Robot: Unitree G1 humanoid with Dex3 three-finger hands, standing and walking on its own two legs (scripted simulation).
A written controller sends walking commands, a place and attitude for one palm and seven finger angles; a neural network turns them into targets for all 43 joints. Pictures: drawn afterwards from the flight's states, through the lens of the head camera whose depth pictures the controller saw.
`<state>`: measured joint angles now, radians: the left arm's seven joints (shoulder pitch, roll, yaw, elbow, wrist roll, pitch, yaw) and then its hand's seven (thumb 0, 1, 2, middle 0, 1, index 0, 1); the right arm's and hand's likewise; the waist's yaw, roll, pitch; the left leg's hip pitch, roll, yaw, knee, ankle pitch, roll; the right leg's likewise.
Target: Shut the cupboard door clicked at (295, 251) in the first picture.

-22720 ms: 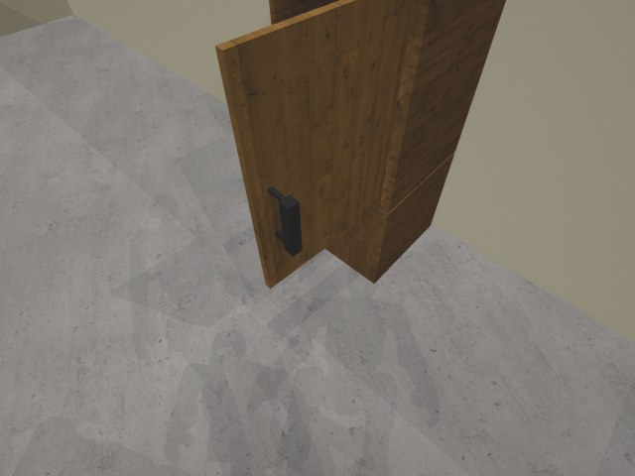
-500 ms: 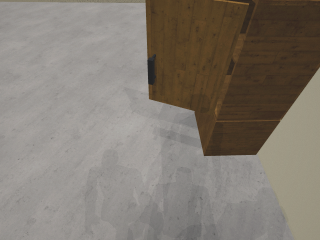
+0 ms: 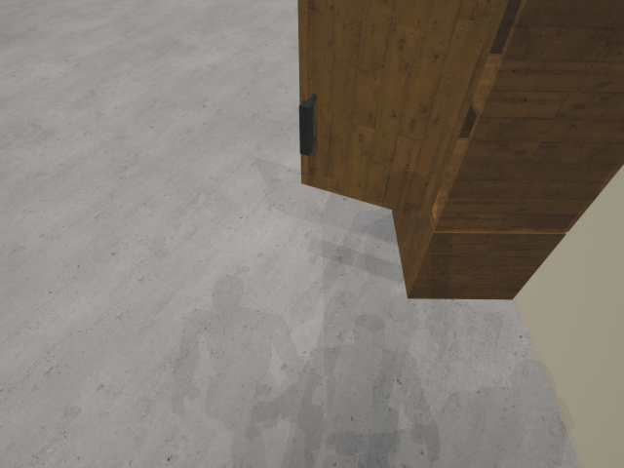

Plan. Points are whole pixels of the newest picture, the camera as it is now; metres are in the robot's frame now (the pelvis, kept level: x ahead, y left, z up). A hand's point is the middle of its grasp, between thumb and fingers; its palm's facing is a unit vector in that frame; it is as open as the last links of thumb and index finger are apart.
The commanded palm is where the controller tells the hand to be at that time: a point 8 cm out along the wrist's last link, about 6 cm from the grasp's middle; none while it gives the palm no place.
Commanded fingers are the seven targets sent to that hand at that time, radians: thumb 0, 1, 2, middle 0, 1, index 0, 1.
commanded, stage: walk to a spot facing it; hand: left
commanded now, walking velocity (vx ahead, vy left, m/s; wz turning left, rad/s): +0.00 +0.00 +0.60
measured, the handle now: (309, 124) +0.92 +0.05 -0.10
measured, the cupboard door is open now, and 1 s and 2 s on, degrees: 68 68 68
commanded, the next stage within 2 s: turn to face it in 1.52 s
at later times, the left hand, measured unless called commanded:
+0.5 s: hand out of the picture +0.03 +0.21 -0.16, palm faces +0.29 -0.92 -0.26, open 7.4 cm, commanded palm none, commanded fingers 0.00 0.90 0.90 -0.20 -0.30 -0.20 -0.30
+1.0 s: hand out of the picture -0.06 +0.15 -0.19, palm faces +0.63 -0.74 -0.25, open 7.4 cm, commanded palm none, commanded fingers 0.00 0.90 0.90 -0.20 -0.30 -0.20 -0.30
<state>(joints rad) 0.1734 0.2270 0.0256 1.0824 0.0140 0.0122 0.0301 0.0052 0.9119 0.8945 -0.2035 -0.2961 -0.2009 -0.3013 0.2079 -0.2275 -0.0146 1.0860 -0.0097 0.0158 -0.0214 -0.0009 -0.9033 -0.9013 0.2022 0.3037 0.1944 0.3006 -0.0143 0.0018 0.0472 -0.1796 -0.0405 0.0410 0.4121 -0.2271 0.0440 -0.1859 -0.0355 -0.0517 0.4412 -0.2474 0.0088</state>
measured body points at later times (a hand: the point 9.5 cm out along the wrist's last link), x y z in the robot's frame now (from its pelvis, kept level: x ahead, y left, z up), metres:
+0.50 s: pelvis -0.01 -0.01 +0.00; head +0.04 +0.00 +0.44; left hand +0.01 +0.26 -0.14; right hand +0.10 -0.25 -0.15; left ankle -0.01 +0.09 -0.74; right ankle +0.02 -0.16 -0.70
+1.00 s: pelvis +0.07 +0.00 -0.03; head +0.12 +0.04 +0.42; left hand -0.10 +0.19 -0.17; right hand +0.34 -0.12 -0.16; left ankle +0.04 +0.12 -0.75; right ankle +0.05 -0.16 -0.72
